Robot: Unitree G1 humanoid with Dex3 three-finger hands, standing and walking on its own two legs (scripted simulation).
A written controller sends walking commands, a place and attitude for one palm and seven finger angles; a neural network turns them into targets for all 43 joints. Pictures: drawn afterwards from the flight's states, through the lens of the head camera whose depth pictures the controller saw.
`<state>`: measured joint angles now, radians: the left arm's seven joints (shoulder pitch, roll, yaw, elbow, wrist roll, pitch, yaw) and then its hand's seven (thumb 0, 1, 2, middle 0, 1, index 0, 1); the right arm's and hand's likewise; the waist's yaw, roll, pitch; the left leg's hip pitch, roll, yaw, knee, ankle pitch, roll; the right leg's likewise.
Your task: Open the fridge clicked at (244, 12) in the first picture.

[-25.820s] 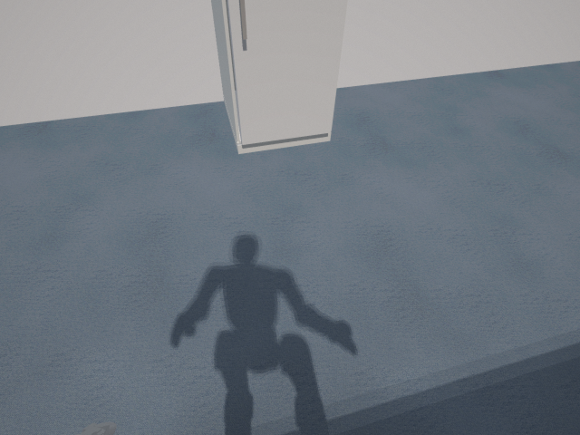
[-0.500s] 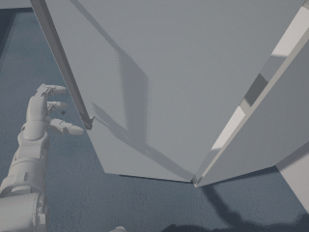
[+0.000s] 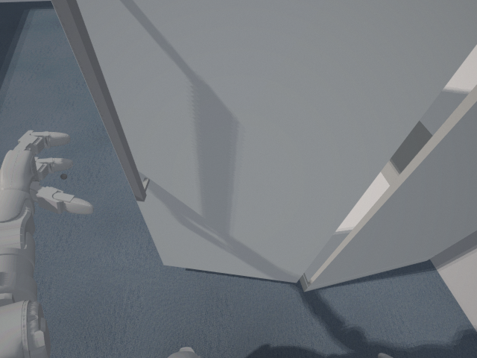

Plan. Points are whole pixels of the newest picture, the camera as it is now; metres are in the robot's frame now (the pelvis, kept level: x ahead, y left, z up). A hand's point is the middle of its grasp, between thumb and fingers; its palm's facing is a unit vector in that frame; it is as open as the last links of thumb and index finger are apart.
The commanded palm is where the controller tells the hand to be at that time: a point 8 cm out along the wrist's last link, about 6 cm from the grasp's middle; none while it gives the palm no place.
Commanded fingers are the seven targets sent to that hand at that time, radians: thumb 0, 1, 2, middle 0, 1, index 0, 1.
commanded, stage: slip the hand off the handle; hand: left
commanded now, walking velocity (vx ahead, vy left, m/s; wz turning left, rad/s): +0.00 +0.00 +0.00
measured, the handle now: (115, 111) +0.46 +0.22 +0.15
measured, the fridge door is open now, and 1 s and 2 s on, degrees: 70 70 70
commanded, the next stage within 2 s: draw the hand back to the body in 0.86 s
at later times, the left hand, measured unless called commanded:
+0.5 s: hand (47, 201) +0.35 +0.32 +0.05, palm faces +0.23 -0.94 -0.26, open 14.6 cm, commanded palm +0.30 +0.36 +0.08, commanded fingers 0.00 -0.55 0.20 -0.25 -1.15 -0.25 -1.15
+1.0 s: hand (21, 255) +0.25 +0.32 +0.06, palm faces +0.27 -0.92 -0.27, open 14.6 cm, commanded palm +0.23 +0.35 +0.08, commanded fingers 0.00 -0.55 0.20 -0.25 -1.15 -0.25 -1.15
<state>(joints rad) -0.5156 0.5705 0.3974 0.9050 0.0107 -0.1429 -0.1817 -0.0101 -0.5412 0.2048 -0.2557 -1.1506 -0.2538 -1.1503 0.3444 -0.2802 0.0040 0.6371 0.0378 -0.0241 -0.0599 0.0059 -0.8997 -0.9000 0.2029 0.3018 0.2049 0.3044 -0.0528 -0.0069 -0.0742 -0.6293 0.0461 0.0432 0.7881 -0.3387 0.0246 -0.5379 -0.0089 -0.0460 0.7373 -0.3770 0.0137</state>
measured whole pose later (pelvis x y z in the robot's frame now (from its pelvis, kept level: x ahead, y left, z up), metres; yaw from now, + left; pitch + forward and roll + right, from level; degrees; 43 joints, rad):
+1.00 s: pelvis -0.01 -0.01 +0.00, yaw +2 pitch +5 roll -2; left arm -0.01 0.48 0.39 0.38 -0.13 -0.08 -0.22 -0.01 -0.54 0.20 -0.26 -1.15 -0.25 -1.15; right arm 0.26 -0.26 0.03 0.59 0.05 -0.15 -0.10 0.01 -0.90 -0.90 0.20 0.30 0.21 0.30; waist 0.03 0.02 -0.07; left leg -0.55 0.03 0.01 0.79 -0.33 0.02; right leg -0.45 -0.02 -0.07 0.74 -0.38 0.00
